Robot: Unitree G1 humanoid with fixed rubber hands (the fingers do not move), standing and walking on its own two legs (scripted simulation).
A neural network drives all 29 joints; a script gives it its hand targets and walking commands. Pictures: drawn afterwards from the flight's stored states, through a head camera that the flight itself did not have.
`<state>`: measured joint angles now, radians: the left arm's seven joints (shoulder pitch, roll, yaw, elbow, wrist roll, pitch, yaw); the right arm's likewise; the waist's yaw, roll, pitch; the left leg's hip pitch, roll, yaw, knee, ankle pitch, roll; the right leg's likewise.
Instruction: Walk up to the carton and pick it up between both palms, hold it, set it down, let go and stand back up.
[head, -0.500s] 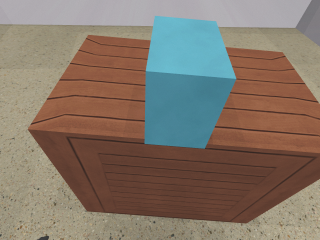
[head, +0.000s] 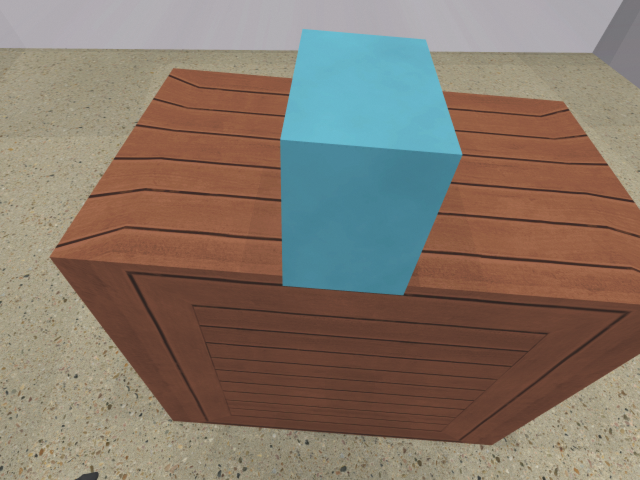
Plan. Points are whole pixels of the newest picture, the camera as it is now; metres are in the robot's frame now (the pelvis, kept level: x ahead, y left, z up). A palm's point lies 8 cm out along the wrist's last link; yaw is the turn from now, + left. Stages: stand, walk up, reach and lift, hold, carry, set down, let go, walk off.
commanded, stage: walk up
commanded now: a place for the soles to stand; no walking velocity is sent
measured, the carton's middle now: (353, 163) +0.50 -0.02 +0.14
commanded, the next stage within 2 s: reach and lift in 1.52 s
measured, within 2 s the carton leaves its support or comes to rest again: neither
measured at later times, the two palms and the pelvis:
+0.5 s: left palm out of the picture +0.09 +0.36 -0.12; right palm out of the picture +0.08 -0.26 -0.09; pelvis +0.02 +0.05 +0.00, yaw +1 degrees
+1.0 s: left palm out of the picture +0.08 +0.36 -0.10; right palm out of the picture +0.08 -0.26 -0.11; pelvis +0.01 +0.04 +0.00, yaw +0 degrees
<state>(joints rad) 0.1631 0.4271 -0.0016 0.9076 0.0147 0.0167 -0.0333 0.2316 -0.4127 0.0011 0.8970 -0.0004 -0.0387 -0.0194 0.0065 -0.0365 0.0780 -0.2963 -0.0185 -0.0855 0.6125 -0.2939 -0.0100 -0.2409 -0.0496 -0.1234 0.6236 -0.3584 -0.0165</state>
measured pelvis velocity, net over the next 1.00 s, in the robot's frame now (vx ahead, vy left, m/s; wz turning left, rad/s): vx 0.01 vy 0.04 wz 0.00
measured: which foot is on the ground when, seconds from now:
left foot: down 0.00-1.00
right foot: down 0.00-0.40, up 0.42-0.66, down 0.68-1.00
